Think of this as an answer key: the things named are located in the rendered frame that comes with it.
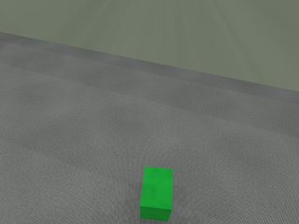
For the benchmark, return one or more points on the carton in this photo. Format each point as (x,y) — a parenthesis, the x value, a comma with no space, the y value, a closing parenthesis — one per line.
(156,194)

